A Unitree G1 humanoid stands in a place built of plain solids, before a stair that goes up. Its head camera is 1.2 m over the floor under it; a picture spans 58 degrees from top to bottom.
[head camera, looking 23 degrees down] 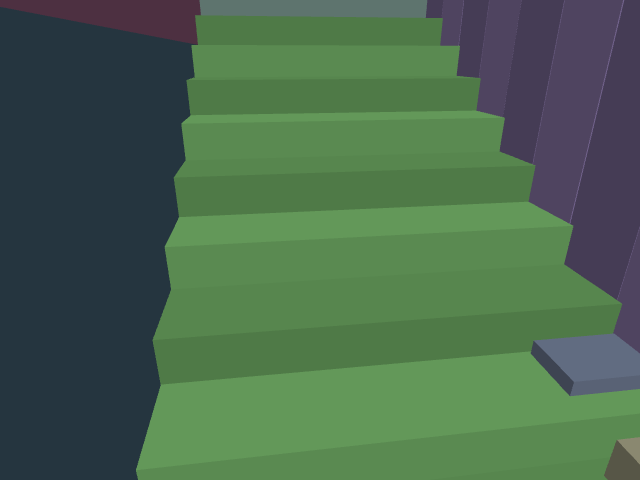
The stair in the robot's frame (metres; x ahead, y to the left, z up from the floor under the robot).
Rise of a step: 0.16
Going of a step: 0.29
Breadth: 1.45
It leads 8 degrees to the left of straight ahead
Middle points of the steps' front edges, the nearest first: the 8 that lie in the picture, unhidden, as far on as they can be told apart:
0.81 -0.29 0.31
1.10 -0.25 0.47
1.39 -0.21 0.63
1.67 -0.17 0.78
1.96 -0.14 0.94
2.24 -0.10 1.10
2.53 -0.06 1.25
2.82 -0.02 1.41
